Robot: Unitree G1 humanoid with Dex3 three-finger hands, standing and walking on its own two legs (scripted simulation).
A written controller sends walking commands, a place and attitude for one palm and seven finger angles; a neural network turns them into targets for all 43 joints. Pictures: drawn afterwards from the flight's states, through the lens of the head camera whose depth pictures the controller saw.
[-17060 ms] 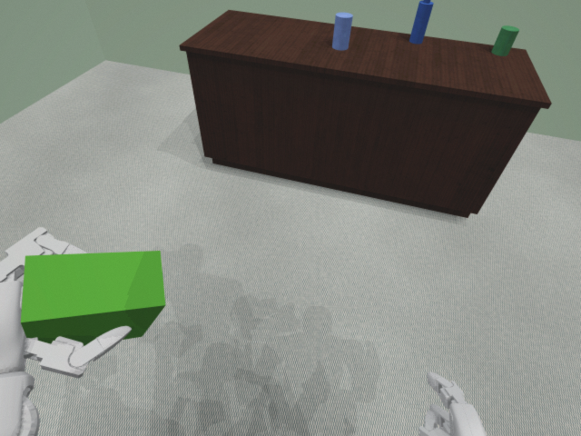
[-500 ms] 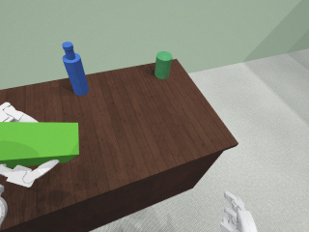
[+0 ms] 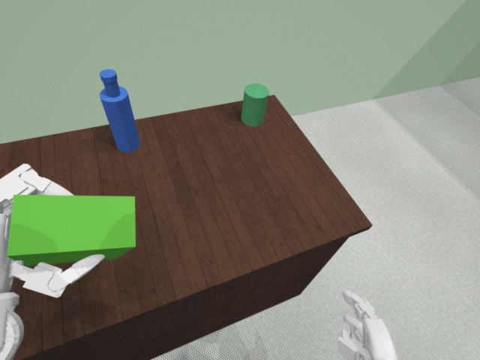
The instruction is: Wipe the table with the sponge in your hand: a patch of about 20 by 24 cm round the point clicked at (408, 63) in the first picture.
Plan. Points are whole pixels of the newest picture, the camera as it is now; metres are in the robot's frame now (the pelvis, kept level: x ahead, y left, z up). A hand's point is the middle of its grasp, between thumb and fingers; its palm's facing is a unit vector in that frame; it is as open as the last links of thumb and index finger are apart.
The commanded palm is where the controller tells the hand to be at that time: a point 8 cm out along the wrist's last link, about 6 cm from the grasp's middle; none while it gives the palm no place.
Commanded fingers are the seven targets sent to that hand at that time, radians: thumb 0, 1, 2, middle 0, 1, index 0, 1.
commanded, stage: look again from close up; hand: left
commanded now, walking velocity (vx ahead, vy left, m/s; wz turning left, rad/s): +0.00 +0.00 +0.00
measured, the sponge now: (92, 232) +0.23 +0.22 +0.13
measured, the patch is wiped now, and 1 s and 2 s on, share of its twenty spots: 0.00 0.00 0.00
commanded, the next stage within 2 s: turn the palm down, sponge in hand in 0.34 s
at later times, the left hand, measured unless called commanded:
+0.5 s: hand (50, 209) +0.23 +0.26 +0.17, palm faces +0.38 -0.78 -0.49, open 9.8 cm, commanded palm +0.15 +0.27 +0.17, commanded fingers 0.00 0.10 1.30 -1.20 -1.60 -1.20 -1.60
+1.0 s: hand (57, 254) +0.19 +0.24 +0.14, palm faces +0.44 -0.57 -0.69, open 9.8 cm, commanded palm +0.15 +0.26 +0.17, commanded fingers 0.00 0.10 1.30 -1.20 -1.60 -1.20 -1.60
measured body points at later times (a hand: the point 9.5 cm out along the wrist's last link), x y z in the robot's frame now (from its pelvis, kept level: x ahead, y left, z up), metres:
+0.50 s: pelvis -0.01 -0.01 +0.00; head +0.03 +0.02 +0.44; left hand +0.21 +0.30 +0.20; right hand +0.18 -0.23 -0.08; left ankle -0.01 +0.08 -0.74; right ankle +0.01 -0.14 -0.74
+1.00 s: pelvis -0.03 -0.07 -0.02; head -0.02 -0.09 +0.43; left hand +0.17 +0.27 +0.18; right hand +0.19 -0.27 -0.11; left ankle -0.01 +0.08 -0.74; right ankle +0.01 -0.14 -0.74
